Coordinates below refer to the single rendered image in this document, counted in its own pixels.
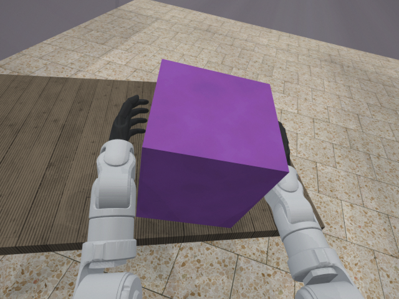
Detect robot left forearm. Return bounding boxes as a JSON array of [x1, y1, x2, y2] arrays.
[[72, 140, 137, 299]]

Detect left robot hand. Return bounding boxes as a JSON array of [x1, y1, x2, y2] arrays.
[[109, 95, 149, 141]]

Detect robot right upper arm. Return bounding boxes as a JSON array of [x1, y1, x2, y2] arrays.
[[295, 281, 363, 299]]

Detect right robot hand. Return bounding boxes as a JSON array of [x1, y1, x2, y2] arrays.
[[278, 121, 291, 166]]

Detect robot right forearm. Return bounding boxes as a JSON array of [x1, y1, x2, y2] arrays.
[[264, 165, 364, 299]]

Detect robot left upper arm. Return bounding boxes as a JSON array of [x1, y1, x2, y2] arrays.
[[74, 272, 142, 299]]

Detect carton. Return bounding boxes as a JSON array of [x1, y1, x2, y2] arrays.
[[136, 59, 289, 228]]

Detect table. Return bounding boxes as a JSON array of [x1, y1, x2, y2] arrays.
[[0, 74, 325, 255]]

